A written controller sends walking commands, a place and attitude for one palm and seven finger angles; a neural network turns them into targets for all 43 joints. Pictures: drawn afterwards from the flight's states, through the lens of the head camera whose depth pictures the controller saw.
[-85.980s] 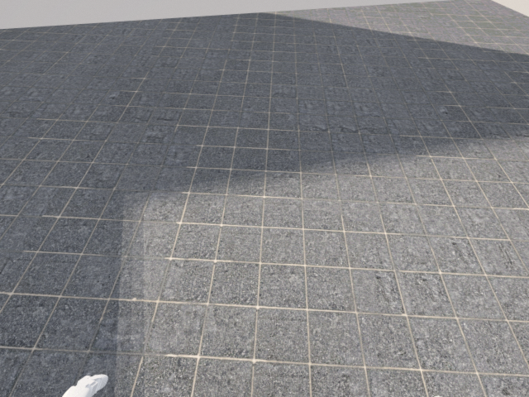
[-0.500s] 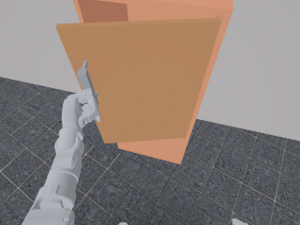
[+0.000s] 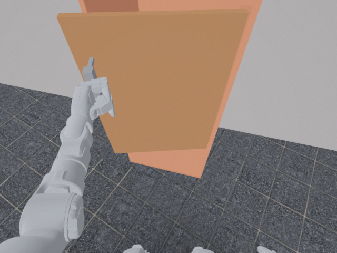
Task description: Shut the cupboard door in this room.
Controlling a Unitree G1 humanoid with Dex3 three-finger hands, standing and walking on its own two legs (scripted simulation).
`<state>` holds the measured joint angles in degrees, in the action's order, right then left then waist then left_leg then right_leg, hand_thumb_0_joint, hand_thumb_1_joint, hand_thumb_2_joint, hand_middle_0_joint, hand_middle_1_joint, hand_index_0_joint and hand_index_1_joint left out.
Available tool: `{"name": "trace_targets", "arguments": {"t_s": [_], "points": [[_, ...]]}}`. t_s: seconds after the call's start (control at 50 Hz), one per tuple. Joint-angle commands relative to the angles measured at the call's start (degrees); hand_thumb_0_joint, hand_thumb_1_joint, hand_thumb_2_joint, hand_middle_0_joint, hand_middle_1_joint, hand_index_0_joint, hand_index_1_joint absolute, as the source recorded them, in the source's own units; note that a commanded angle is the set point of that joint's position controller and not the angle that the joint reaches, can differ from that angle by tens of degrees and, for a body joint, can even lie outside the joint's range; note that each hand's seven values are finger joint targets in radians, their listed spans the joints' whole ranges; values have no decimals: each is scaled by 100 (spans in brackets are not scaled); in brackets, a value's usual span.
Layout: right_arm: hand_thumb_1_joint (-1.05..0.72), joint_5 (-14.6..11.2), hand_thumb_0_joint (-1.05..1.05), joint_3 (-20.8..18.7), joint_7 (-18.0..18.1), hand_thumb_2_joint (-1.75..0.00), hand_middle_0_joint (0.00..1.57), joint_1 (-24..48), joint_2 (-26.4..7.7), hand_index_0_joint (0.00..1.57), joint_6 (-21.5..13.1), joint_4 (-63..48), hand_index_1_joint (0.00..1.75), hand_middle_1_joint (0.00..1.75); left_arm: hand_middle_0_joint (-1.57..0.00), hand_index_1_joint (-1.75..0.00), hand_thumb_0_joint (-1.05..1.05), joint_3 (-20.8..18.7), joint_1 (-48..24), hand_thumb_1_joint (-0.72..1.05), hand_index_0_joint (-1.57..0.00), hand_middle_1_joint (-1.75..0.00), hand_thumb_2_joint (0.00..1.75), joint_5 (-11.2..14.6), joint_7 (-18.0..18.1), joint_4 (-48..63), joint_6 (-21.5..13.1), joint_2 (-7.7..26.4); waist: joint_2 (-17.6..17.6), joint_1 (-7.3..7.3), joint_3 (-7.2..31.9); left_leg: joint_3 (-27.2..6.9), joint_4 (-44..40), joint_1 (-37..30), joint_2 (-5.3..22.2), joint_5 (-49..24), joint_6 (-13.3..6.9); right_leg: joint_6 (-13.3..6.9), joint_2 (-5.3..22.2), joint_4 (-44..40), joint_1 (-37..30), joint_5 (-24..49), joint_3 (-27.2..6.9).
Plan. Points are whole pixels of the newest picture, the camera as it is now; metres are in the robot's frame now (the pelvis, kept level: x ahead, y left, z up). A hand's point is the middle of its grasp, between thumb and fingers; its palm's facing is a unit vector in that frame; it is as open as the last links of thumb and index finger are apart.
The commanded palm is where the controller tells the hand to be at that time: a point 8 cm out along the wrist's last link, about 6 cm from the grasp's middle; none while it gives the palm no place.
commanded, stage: push the door shut along its arc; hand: left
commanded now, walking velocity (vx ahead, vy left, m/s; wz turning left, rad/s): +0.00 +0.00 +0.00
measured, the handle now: (97, 86) +0.52 +0.18 +0.09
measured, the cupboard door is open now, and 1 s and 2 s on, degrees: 18 6 0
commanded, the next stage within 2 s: pull the fist back off the door in 1.46 s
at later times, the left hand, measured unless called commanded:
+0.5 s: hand (122, 86) +0.51 +0.11 +0.10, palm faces -0.16 -0.99 -0.01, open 3.1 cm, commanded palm +0.50 +0.16 +0.09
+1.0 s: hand (134, 71) +0.56 +0.08 +0.10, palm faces -0.28 -0.96 -0.02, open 3.1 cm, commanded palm +0.56 +0.13 +0.09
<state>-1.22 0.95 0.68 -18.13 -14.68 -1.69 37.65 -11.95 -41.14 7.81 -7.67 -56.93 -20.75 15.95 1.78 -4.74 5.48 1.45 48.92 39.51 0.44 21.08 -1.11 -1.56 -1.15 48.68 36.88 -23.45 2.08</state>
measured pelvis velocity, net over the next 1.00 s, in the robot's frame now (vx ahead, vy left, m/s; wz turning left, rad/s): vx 0.01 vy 0.01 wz -0.03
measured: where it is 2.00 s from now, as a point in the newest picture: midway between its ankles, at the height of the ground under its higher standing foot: outside the picture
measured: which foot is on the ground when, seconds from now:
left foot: down 0.00-1.00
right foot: down 0.00-1.00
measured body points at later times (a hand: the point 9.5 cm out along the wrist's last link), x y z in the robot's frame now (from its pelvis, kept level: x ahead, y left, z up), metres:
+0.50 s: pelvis -0.01 +0.01 -0.02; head +0.10 +0.01 +0.42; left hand +0.51 +0.17 +0.10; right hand -0.01 -0.26 -0.13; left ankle +0.03 +0.11 -0.70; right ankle +0.00 -0.10 -0.70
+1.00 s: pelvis +0.01 +0.01 -0.02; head +0.15 +0.01 +0.41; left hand +0.57 +0.14 +0.11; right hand -0.04 -0.26 -0.13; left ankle +0.03 +0.11 -0.70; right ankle +0.00 -0.10 -0.70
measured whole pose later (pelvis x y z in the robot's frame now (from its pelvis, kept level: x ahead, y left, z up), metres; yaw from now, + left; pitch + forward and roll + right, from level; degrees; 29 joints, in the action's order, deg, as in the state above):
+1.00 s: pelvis +0.01 +0.01 -0.02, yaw -1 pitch +23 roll -3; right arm 0.9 1.2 -0.5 -25.1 -16.3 -0.6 37.9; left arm -16.8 -68.4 2.9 -18.1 -75.1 -15.9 28.9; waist 3.5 -14.2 5.9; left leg 0.8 57.3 55.7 1.9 24.4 -1.5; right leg -1.3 -2.6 54.3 52.0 -25.2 2.6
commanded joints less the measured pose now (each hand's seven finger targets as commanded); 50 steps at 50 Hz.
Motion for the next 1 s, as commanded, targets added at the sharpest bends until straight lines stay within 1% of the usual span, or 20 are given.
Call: {"name": "trace_targets", "arguments": {"t_s": [0.0,0.08,0.1,0.14,0.22,0.26,0.32,0.36,0.38,0.42,0.46,0.5,0.52,0.56,0.7,0.72,0.78,0.86,0.88,0.98], "points": [[-90,-12,0,-344,93,-90,20,-507,-874,20,-160,-525,30,30,-130,-150,0,-323,-2778,90,-130,-150,90,128,-213,802,-373,1207,-371,-181,1874,-231,-426,-1124,-75,-1141,-81,67,-49,-660,-596,1880,-225],[-90,-6,0,-356,74,-90,20,-617,-909,20,-183,-410,30,30,-130,-150,0,-44,-3333,90,-130,-150,90,91,-351,549,-436,1021,-73,-381,1812,-314,-360,-1180,-50,-860,-68,60,-63,-640,-45,1404,-197],[-90,9,0,-370,81,-90,20,-700,-944,20,-182,-373,30,30,-130,-150,0,-158,-3489,90,-130,-150,90,64,-362,492,-460,1202,-21,-390,1903,-363,-329,-1238,-40,-904,-69,39,-76,-584,17,1377,-171],[-90,11,0,-367,68,-90,20,-753,-964,20,-198,-318,30,30,-130,-150,0,-61,-3709,90,-130,-150,90,66,-420,359,-445,1134,55,-473,1984,-411,-287,-1250,-30,-857,-62,41,-76,-556,178,1253,-163],[-90,37,0,-392,77,-90,20,-905,-1043,20,-214,-241,30,30,-130,-150,0,-248,-4074,90,-130,-150,90,61,-526,301,-435,1474,160,-541,2405,-465,-173,-1310,-4,-1024,-66,42,-83,-458,209,1336,-174],[-90,50,0,-394,55,-90,20,-949,-1038,20,-225,-243,30,30,-130,-150,0,-172,-4215,90,-130,-150,90,52,-567,322,-449,1405,313,-558,2554,-490,-131,-1409,10,-1083,-51,31,-98,-408,310,1312,-148],[-90,66,0,-383,36,-90,20,-1060,-1069,20,-229,-185,30,30,-130,-150,0,-206,-4390,90,-130,-150,90,13,-576,142,-438,1495,342,-627,2468,-543,-83,-1373,33,-1131,-52,27,-125,-371,495,1262,-116],[-90,69,0,-372,38,-90,20,-1124,-1117,20,-195,-167,30,30,-130,-150,0,-381,-4507,90,-130,-150,90,-48,-548,-151,-359,1779,107,-709,2233,-556,-76,-1078,47,-934,-69,37,-130,-388,528,1120,-128],[-90,62,0,-354,32,-90,20,-1132,-1104,20,-196,-187,30,30,-130,-150,0,-278,-4607,90,-130,-150,90,-54,-553,-238,-301,1684,74,-781,2108,-517,-76,-927,25,-796,-94,59,-132,-429,540,1047,-158],[-90,75,0,-354,45,-90,20,-1190,-1150,20,-201,-199,30,30,-130,-150,0,-532,-4812,90,-130,-150,90,-117,-535,-225,-302,2054,194,-780,2305,-524,-17,-893,26,-862,-102,55,-120,-364,524,1084,-177],[-90,97,0,-342,28,-90,20,-1244,-1149,20,-198,-225,30,30,-130,-150,0,-550,-4939,90,-130,-150,90,-160,-550,-214,-300,2125,371,-790,2467,-533,55,-942,35,-1015,-94,43,-119,-301,559,1195,-183],[-90,124,0,-340,-4,-90,20,-1337,-1114,20,-196,-222,30,30,-130,-150,0,-357,-5013,90,-130,-150,90,-183,-606,-216,-335,1898,503,-830,2629,-557,144,-1121,21,-1313,-96,29,-146,-231,641,1385,-154],[-90,129,0,-357,-10,-90,20,-1354,-1152,20,-187,-202,30,30,-130,-150,0,-531,-4986,90,-130,-150,90,-220,-628,-280,-331,2112,439,-829,2728,-572,204,-1133,58,-1352,-83,40,-145,-199,679,1422,-154],[-90,117,0,-345,-12,-90,20,-1406,-1164,20,-146,-208,30,30,-130,-150,0,-427,-5087,90,-130,-150,90,-225,-726,-410,-270,2072,369,-925,2673,-586,222,-1043,69,-1310,-89,44,-152,-195,745,1383,-145],[-90,150,0,-349,-9,-90,20,-1615,-1191,20,-76,-211,30,30,-130,-150,0,-644,-5436,90,-130,-150,90,-223,-902,-435,-91,2388,531,-942,2887,-597,347,-1073,53,-1662,-107,14,-191,-118,694,1657,-117],[-90,141,0,-349,-10,-90,20,-1588,-1188,20,-77,-215,30,30,-130,-150,0,-525,-5504,90,-130,-150,90,-242,-928,-433,-82,2267,537,-1015,2966,-585,392,-1097,63,-1711,-111,45,-183,-116,782,1723,-145],[-90,175,0,-354,-34,-90,20,-1664,-1171,20,-52,-178,30,30,-130,-150,0,-510,-5479,90,-130,-150,90,-267,-947,-508,-10,2226,672,-1000,2932,-591,438,-1198,72,-1913,-92,32,-207,-102,870,1822,-107],[-90,183,0,-364,-42,-90,20,-1760,-1202,20,3,-193,30,30,-130,-150,0,-566,-5563,90,-130,-150,90,-316,-991,-597,97,2337,586,-1053,2971,-565,481,-1083,55,-2071,-115,43,-218,-70,798,2039,-112],[-90,194,0,-360,-42,-90,20,-1784,-1206,20,18,-184,30,30,-130,-150,0,-697,-5502,90,-130,-150,90,-345,-995,-663,138,2523,575,-1001,2945,-552,494,-1023,57,-2093,-110,34,-222,-71,702,2093,-113],[-90,214,0,-376,-29,-90,20,-1835,-1204,20,38,-174,30,30,-130,-150,0,-678,-5727,90,-130,-150,90,-364,-1097,-607,177,2567,491,-1080,3075,-507,590,-949,33,-2192,-141,50,-241,-62,566,2358,-155]]}}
